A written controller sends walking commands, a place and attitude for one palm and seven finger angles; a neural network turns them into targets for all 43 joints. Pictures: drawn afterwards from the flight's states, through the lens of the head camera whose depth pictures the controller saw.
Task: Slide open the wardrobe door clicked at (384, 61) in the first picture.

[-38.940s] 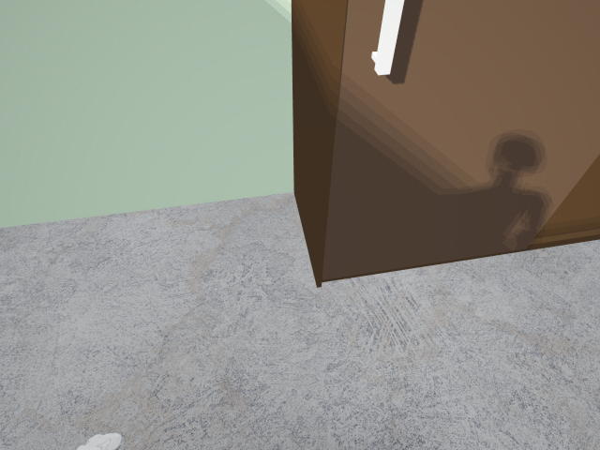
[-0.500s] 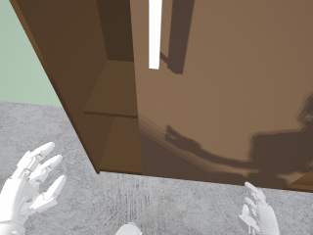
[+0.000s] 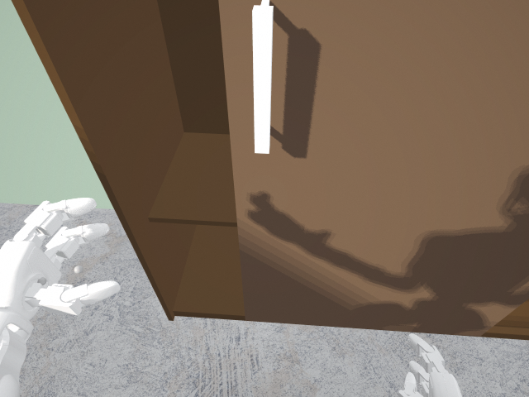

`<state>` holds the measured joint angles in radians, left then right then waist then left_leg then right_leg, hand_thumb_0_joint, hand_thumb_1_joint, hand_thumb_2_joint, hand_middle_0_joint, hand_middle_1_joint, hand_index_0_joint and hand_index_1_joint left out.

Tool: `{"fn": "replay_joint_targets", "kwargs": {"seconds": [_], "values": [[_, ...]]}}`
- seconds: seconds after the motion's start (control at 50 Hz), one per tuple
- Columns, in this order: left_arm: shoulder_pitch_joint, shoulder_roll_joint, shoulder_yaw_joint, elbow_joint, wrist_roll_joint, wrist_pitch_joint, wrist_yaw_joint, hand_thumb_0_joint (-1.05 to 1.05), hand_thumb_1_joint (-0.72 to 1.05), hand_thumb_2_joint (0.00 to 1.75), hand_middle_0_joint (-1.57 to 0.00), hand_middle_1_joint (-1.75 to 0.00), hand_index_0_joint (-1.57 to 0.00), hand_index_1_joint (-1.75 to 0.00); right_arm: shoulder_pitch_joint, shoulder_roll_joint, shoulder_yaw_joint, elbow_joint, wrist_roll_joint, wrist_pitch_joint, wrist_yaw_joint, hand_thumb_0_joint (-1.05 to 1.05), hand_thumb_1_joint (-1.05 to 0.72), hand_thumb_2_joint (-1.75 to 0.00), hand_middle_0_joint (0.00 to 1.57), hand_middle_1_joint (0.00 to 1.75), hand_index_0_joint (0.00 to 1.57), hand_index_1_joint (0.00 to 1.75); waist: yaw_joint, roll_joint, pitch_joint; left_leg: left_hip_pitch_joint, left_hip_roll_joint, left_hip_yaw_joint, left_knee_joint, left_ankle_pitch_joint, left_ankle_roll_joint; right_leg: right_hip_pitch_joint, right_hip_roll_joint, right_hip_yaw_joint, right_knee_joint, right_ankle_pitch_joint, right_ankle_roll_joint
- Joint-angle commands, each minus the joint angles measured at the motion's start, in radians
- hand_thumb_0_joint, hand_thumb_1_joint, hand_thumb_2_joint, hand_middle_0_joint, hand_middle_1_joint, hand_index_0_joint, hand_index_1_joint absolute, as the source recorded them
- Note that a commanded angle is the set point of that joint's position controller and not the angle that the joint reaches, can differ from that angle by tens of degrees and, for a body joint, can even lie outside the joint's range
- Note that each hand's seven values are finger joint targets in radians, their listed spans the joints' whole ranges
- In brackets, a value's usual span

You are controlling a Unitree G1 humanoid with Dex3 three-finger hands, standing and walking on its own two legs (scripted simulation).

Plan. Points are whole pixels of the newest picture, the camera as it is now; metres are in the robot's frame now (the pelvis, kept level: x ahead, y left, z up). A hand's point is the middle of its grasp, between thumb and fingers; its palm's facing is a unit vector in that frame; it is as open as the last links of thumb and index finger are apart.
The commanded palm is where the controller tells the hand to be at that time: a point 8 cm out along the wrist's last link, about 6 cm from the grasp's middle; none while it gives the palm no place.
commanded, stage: raise the hand with hooked fingers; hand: left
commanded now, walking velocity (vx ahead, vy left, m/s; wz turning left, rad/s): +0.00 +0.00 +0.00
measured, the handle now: (263, 83) +0.50 +0.06 +0.25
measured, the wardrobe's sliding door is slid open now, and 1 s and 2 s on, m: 0.28 0.28 0.28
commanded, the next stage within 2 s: move the hooked fingers beside the handle in 1.12 s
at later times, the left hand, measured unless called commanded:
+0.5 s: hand (39, 185) +0.26 +0.28 +0.24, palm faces +0.13 -0.99 -0.11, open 14.0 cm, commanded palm +0.23 +0.32 +0.26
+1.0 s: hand (53, 160) +0.28 +0.26 +0.26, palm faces +0.11 -0.99 -0.09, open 14.0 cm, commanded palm +0.24 +0.30 +0.28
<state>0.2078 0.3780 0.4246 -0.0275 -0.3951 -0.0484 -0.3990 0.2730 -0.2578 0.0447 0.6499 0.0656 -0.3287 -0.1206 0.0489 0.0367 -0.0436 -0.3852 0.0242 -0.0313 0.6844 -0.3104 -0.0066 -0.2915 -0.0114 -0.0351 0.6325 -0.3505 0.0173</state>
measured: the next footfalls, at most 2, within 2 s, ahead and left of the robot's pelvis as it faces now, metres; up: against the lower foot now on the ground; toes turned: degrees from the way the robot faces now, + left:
none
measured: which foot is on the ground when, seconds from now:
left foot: down 0.00-1.00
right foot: down 0.00-1.00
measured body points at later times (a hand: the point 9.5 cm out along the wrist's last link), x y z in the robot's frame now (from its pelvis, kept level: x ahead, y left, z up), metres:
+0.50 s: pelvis +0.00 -0.01 +0.02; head -0.03 -0.03 +0.46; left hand +0.25 +0.33 +0.25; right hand +0.21 -0.21 -0.05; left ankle +0.03 +0.12 -0.72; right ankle -0.01 -0.13 -0.72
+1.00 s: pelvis +0.00 -0.02 +0.02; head -0.03 -0.05 +0.46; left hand +0.26 +0.31 +0.27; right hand +0.22 -0.24 -0.05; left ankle +0.03 +0.12 -0.72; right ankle -0.01 -0.13 -0.72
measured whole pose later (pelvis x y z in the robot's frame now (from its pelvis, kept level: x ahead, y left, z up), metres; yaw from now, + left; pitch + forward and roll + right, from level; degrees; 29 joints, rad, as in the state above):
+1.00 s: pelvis +0.00 -0.02 +0.02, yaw +1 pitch -4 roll +0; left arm -0.24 0.52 0.51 0.01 -0.34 0.42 -0.42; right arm 0.18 -0.28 0.08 0.63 0.11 -0.19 -0.10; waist 0.08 0.07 -0.04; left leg -0.20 0.03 -0.04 0.48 -0.22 -0.03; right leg -0.12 0.00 -0.05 0.47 -0.29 -0.01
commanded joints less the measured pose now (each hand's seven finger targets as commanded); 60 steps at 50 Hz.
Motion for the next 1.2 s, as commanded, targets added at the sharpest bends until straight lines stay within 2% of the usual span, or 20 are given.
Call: {"fn": "replay_joint_targets", "kwargs": {"seconds": [0.0,0.08,0.14,0.18,0.24,0.3,0.42,0.44,0.52,0.58,0.6,0.64,0.66,0.76,0.84,0.96,1.0,1.02,1.14,1.18], "values": [[-0.268,0.264,0.127,-0.258,-0.019,-0.021,0.012,0.0,-0.27,0.4,-0.28,-1.05,-0.28,-1.05,-0.134,-0.109,-0.033,-0.173,0.001,-0.065,-0.016,0.0,-0.9,-0.9,0.2,0.3,0.2,0.3,0.007,0.086,-0.129,0.179,-0.026,-0.004,-0.169,0.15,0.028,0.005,0.032,-0.038,-0.136,0.167,-0.023],[-0.324,0.268,0.119,-0.236,-0.011,0.052,0.012,0.0,-0.36,0.36,-0.29,-1.11,-0.29,-1.11,-0.149,-0.107,-0.02,-0.17,0.008,-0.053,-0.015,0.0,-0.9,-0.9,0.2,0.3,0.2,0.3,0.01,0.091,-0.096,0.198,-0.025,-0.01,-0.207,0.135,0.024,0.022,0.035,-0.041,-0.17,0.153,-0.025],[-0.383,0.291,0.131,-0.26,-0.004,0.103,0.013,0.0,-0.43,0.33,-0.29,-1.15,-0.29,-1.15,-0.165,-0.106,-0.013,-0.177,0.01,-0.043,-0.014,0.0,-0.9,-0.9,0.2,0.3,0.2,0.3,0.019,0.081,-0.101,0.228,-0.025,-0.017,-0.226,0.156,0.023,0.05,0.038,-0.043,-0.187,0.171,-0.029],[-0.431,0.297,0.127,-0.286,0.006,0.137,0.014,0.0,-0.48,0.31,-0.3,-1.18,-0.3,-1.18,-0.174,-0.102,-0.008,-0.18,0.013,-0.035,-0.011,0.0,-0.9,-0.9,0.2,0.3,0.2,0.3,0.018,0.112,-0.123,0.252,-0.025,-0.016,-0.235,0.18,0.02,0.061,0.035,-0.047,-0.189,0.194,-0.031],[-0.446,0.327,0.153,-0.229,0.005,0.193,0.013,0.0,-0.5,0.3,-0.3,-1.2,-0.3,-1.2,-0.181,-0.103,-0.003,-0.176,0.017,-0.016,-0.008,0.0,-0.9,-0.9,0.2,0.3,0.2,0.3,0.024,0.052,-0.101,0.253,-0.027,-0.015,-0.247,0.173,0.023,0.07,0.038,-0.044,-0.219,0.188,-0.028],[-0.551,0.341,0.145,-0.204,0.011,0.245,0.009,0.0,-0.5,0.3,-0.3,-1.2,-0.3,-1.2,-0.199,-0.103,0.002,-0.176,0.023,0.004,-0.01,0.0,-0.9,-0.9,0.2,0.3,0.2,0.3,0.013,0.059,-0.092,0.266,-0.031,-0.018,-0.263,0.15,0.024,0.056,0.034,-0.041,-0.237,0.168,-0.027],[-0.69,0.399,0.158,-0.22,0.028,0.3,-0.005,0.0,-0.5,0.3,-0.3,-1.2,-0.3,-1.2,-0.231,-0.1,0.009,-0.186,0.028,0.025,-0.008,0.0,-0.9,-0.9,0.2,0.3,0.2,0.3,0.016,0.078,-0.148,0.316,-0.039,-0.013,-0.267,0.184,0.029,0.09,0.029,-0.036,-0.251,0.197,-0.03],[-0.683,0.422,0.179,-0.206,0.024,0.309,-0.007,0.0,-0.5,0.3,-0.3,-1.2,-0.3,-1.2,-0.234,-0.099,0.011,-0.186,0.028,0.03,-0.005,0.0,-0.9,-0.9,0.2,0.3,0.2,0.3,0.027,0.055,-0.143,0.305,-0.041,-0.011,-0.265,0.189,0.03,0.105,0.03,-0.032,-0.263,0.203,-0.03],[-0.771,0.448,0.181,-0.174,0.029,0.352,-0.02,0.0,-0.5,0.3,-0.3,-1.2,-0.3,-1.2,-0.249,-0.104,0.013,-0.183,0.034,0.04,-0.002,0.0,-0.9,-0.9,0.2,0.3,0.2,0.3,0.023,0.086,-0.142,0.317,-0.045,-0.008,-0.271,0.194,0.031,0.095,0.025,-0.032,-0.264,0.213,-0.029],[-0.821,0.474,0.183,-0.138,0.034,0.391,-0.024,0.0,-0.5,0.3,-0.3,-1.2,-0.3,-1.2,-0.258,-0.11,0.013,-0.182,0.039,0.048,0.002,0.0,-0.9,-0.9,0.2,0.3,0.2,0.3,0.026,0.05,-0.137,0.308,-0.048,-0.008,-0.272,0.202,0.035,0.1,0.021,-0.029,-0.271,0.223,-0.026],[-0.837,0.49,0.192,-0.126,0.036,0.403,-0.027,0.0,-0.5,0.3,-0.3,-1.2,-0.3,-1.2,-0.261,-0.114,0.013,-0.182,0.039,0.05,0.004,0.0,-0.9,-0.9,0.2,0.3,0.2,0.3,0.03,0.065,-0.152,0.313,-0.05,-0.008,-0.272,0.206,0.035,0.105,0.019,-0.028,-0.267,0.228,-0.027],[-0.762,0.456,0.175,-0.048,0.032,0.428,-0.04,0.0,-0.5,0.3,-0.3,-1.2,-0.3,-1.2,-0.257,-0.115,0.008,-0.183,0.043,0.061,0.013,0.0,-0.9,-0.9,0.2,0.3,0.2,0.3,0.037,0.003,-0.137,0.297,-0.05,0.0,-0.261,0.233,0.038,0.112,0.02,-0.026,-0.268,0.266,-0.023],[-0.75,0.436,0.158,-0.033,0.028,0.438,-0.048,0.0,-0.5,0.3,-0.3,-1.2,-0.3,-1.2,-0.255,-0.118,0.009,-0.184,0.046,0.067,0.018,0.0,-0.9,-0.9,0.2,0.3,0.2,0.3,0.031,0.004,-0.12,0.287,-0.05,0.003,-0.262,0.23,0.037,0.1,0.017,-0.027,-0.263,0.274,-0.02],[-0.77,0.463,0.179,-0.104,0.02,0.432,-0.05,0.0,-0.5,0.3,-0.3,-1.2,-0.3,-1.2,-0.273,-0.123,0.002,-0.207,0.048,0.083,0.026,0.0,-0.9,-0.9,0.2,0.3,0.2,0.3,0.032,-0.017,-0.147,0.294,-0.052,0.009,-0.252,0.22,0.041,0.098,0.017,-0.014,-0.264,0.261,-0.014],[-0.806,0.496,0.214,-0.165,0.023,0.397,-0.023,0.0,-0.5,0.3,-0.3,-1.2,-0.3,-1.2,-0.274,-0.112,0.001,-0.208,0.042,0.079,0.021,0.0,-0.9,-0.9,0.2,0.3,0.2,0.3,0.038,0.025,-0.154,0.307,-0.052,0.013,-0.245,0.22,0.04,0.103,0.017,-0.007,-0.267,0.248,-0.015],[-0.827,0.478,0.193,-0.182,0.038,0.392,-0.01,0.0,-0.5,0.3,-0.3,-1.2,-0.3,-1.2,-0.27,-0.107,0.003,-0.201,0.04,0.072,0.01,0.0,-0.9,-0.9,0.2,0.3,0.2,0.3,0.028,0.079,-0.162,0.32,-0.054,0.018,-0.245,0.229,0.041,0.11,0.012,-0.003,-0.262,0.276,-0.017],[-0.827,0.459,0.176,-0.178,0.038,0.398,-0.017,0.0,-0.5,0.3,-0.3,-1.2,-0.3,-1.2,-0.266,-0.107,0.002,-0.198,0.041,0.073,0.008,0.0,-0.9,-0.9,0.2,0.3,0.2,0.3,0.023,0.065,-0.164,0.331,-0.052,0.015,-0.247,0.241,0.04,0.105,0.018,-0.015,-0.254,0.294,-0.017],[-0.832,0.459,0.174,-0.185,0.04,0.4,-0.02,0.0,-0.5,0.3,-0.3,-1.2,-0.3,-1.2,-0.268,-0.107,0.003,-0.199,0.041,0.072,0.007,0.0,-0.9,-0.9,0.2,0.3,0.2,0.3,0.025,0.094,-0.169,0.339,-0.053,0.014,-0.249,0.246,0.039,0.104,0.018,-0.016,-0.251,0.299,-0.02],[-0.778,0.457,0.181,-0.114,0.029,0.422,-0.031,0.0,-0.5,0.3,-0.3,-1.2,-0.3,-1.2,-0.264,-0.108,0.005,-0.196,0.042,0.082,0.013,0.0,-0.9,-0.9,0.2,0.3,0.2,0.3,0.034,0.021,-0.141,0.314,-0.051,0.01,-0.256,0.239,0.039,0.103,0.022,-0.023,-0.261,0.286,-0.017],[-0.804,0.467,0.185,-0.135,0.03,0.423,-0.03,0.0,-0.5,0.3,-0.3,-1.2,-0.3,-1.2,-0.269,-0.112,0.004,-0.201,0.043,0.083,0.014,0.0,-0.9,-0.9,0.2,0.3,0.2,0.3,0.032,0.026,-0.16,0.32,-0.052,0.006,-0.257,0.241,0.039,0.103,0.021,-0.025,-0.253,0.289,-0.019]]}}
